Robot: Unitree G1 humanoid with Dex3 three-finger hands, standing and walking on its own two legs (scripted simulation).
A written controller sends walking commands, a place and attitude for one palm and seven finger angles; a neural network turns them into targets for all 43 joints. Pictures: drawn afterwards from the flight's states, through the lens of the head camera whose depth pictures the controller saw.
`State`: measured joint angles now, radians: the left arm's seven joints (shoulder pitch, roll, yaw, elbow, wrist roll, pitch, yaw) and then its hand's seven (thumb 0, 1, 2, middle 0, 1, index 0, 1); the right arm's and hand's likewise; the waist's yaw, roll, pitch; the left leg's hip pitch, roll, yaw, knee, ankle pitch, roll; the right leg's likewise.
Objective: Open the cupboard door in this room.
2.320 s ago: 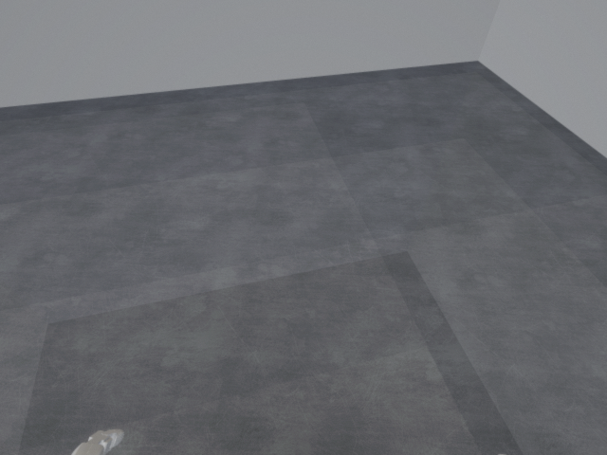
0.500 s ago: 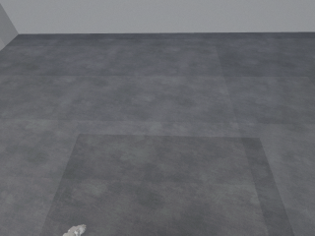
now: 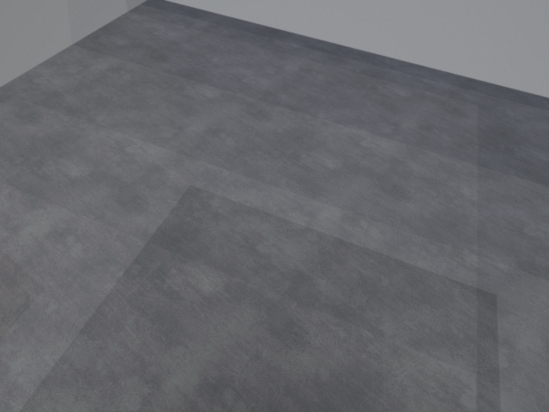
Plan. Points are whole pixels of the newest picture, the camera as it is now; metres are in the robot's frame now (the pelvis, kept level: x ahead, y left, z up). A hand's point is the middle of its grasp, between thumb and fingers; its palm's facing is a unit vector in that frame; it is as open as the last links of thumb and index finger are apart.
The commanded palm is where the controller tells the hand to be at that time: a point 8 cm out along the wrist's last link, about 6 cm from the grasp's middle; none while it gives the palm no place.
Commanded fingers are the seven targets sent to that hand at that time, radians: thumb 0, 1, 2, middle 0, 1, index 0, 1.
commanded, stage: turn or walk to find it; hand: left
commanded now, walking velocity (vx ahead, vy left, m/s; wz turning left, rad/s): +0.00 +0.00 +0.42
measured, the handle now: out of the picture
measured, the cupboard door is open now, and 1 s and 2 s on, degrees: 0 0 0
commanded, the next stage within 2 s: stand and wait in 1.60 s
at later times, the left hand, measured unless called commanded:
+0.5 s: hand out of the picture +0.05 +0.17 -0.13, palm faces +0.19 -0.94 -0.30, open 7.4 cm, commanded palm none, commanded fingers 0.00 0.90 0.90 -0.20 -0.30 -0.20 -0.30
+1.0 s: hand out of the picture -0.14 +0.18 -0.18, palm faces +0.45 -0.86 -0.23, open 7.4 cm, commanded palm none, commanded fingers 0.00 0.90 0.90 -0.20 -0.30 -0.20 -0.30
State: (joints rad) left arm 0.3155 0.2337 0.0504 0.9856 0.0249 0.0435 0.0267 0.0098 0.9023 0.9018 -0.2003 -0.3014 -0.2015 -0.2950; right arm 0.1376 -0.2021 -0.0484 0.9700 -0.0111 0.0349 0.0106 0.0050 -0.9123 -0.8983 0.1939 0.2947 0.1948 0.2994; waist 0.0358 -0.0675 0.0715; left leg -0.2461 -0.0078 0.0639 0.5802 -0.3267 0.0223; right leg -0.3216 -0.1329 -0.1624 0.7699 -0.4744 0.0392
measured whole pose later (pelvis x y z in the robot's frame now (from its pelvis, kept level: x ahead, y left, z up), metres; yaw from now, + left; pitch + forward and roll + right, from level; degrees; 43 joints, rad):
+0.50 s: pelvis -0.03 -0.04 +0.01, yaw +11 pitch -1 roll +2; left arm 0.16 0.18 0.03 0.88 0.02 0.01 0.02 0.01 0.91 0.90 -0.20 -0.30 -0.20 -0.29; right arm 0.25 -0.24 -0.08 0.98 -0.02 0.07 0.00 0.01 -0.91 -0.90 0.20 0.30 0.20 0.30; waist -0.04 0.05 0.05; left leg -0.41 -0.06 -0.07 0.90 -0.45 -0.02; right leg -0.26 -0.05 -0.10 0.57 -0.30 -0.03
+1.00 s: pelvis -0.07 -0.01 +0.00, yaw +24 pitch +0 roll +0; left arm 0.28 0.25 0.07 0.99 0.03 0.07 0.03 0.01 0.90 0.90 -0.20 -0.30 -0.20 -0.29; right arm 0.16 -0.19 -0.05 0.97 -0.02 0.03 0.01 0.00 -0.91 -0.90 0.19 0.29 0.20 0.30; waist 0.03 -0.07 0.06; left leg -0.24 0.00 0.07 0.59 -0.36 0.04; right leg -0.41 -0.12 -0.15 0.88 -0.48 0.05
